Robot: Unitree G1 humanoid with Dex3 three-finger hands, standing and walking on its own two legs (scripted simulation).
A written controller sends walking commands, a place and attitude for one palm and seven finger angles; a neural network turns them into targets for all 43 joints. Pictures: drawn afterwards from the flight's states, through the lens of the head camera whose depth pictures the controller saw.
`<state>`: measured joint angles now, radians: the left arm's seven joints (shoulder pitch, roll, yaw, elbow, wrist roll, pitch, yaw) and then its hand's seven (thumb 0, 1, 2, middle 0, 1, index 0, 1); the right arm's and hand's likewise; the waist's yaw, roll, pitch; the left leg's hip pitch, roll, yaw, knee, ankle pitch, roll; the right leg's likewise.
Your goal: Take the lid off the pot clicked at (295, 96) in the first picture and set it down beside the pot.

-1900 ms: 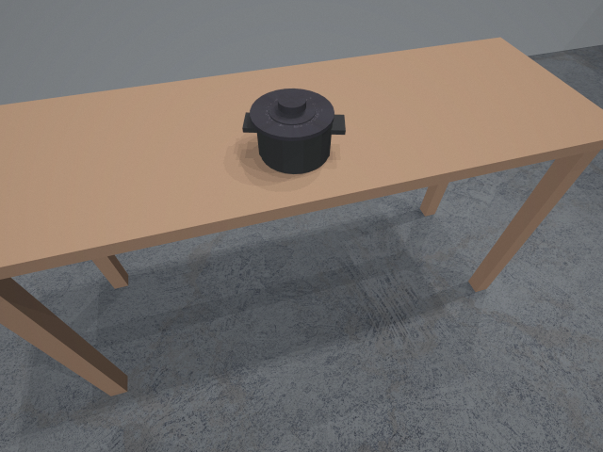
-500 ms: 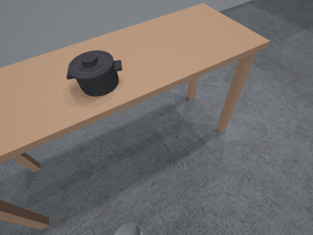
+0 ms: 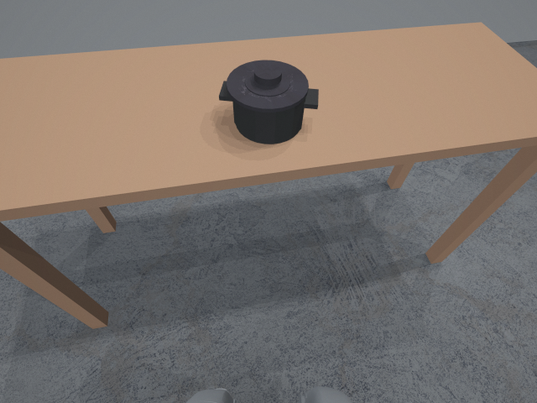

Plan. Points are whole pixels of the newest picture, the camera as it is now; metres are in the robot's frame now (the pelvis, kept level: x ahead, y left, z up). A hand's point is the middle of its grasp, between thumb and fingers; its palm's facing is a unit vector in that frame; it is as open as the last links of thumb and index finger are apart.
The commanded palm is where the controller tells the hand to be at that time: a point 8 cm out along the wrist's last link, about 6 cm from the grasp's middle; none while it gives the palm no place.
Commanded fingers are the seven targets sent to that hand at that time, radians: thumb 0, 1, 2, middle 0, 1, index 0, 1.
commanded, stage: turn to face it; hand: left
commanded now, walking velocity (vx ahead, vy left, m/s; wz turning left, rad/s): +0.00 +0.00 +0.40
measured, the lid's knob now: (267, 74) +0.66 +0.04 +0.11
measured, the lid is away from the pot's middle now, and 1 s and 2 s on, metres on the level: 0.01 0.01 0.01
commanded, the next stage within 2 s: take the last steps up to it in 0.34 s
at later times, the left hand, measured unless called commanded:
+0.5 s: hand out of the picture +0.03 +0.16 -0.14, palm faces +0.21 -0.94 -0.25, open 7.4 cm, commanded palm none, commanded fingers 0.00 0.90 0.90 -0.20 -0.30 -0.20 -0.30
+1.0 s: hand out of the picture +0.12 +0.16 -0.15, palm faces +0.11 -0.98 -0.16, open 7.4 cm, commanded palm none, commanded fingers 0.00 0.90 0.90 -0.20 -0.30 -0.20 -0.30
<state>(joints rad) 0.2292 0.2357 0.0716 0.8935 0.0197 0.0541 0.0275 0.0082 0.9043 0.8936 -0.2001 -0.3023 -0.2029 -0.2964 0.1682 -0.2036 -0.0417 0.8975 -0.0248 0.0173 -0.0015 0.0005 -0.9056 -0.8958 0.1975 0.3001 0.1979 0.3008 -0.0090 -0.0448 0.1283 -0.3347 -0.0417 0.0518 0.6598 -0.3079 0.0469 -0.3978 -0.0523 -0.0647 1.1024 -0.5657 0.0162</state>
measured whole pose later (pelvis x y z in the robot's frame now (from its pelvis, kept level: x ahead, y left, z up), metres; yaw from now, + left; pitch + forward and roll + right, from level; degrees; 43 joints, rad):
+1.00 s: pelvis +0.09 -0.03 +0.02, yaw +8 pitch +1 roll +0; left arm 0.20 0.22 0.06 0.96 0.03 0.05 -0.04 0.01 0.91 0.89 -0.19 -0.30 -0.20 -0.30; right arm 0.39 -0.15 -0.02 1.04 -0.04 -0.05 -0.04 0.00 -0.91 -0.90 0.20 0.30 0.20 0.30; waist -0.04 -0.05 0.08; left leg -0.05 0.05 0.08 0.35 -0.31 -0.02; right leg -0.56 -0.09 -0.03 0.83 -0.26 0.03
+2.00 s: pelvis +0.13 -0.03 +0.03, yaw +7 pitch +0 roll -4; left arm 0.30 0.23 0.06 1.04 0.03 0.07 0.01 0.00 0.91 0.89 -0.20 -0.30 -0.20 -0.30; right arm 0.26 -0.15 -0.03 1.03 -0.02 0.01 -0.03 0.00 -0.91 -0.90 0.20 0.30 0.20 0.30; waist -0.02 -0.04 -0.02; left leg -0.26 -0.03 0.05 0.28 -0.04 0.10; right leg -0.26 -0.02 0.03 0.80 -0.43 0.04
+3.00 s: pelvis +0.15 -0.01 +0.02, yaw +7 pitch +0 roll +0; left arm 0.24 0.19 0.04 1.05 0.02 0.00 0.03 0.01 0.91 0.89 -0.19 -0.30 -0.20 -0.30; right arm 0.24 -0.16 -0.03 1.10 -0.02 0.01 -0.04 0.00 -0.92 -0.90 0.20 0.30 0.20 0.30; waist -0.01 0.00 0.02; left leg -0.18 0.01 0.03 0.48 -0.30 -0.01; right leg -0.21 -0.01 -0.05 0.50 -0.29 -0.01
